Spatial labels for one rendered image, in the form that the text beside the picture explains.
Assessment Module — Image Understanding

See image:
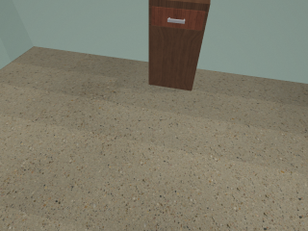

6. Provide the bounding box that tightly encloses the cabinet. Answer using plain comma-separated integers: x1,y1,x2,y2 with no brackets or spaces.
148,0,211,91

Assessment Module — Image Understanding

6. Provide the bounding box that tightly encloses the drawer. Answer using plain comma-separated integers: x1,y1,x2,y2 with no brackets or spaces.
151,6,205,31

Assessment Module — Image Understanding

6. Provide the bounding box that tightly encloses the handle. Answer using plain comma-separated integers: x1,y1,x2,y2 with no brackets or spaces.
167,17,186,24

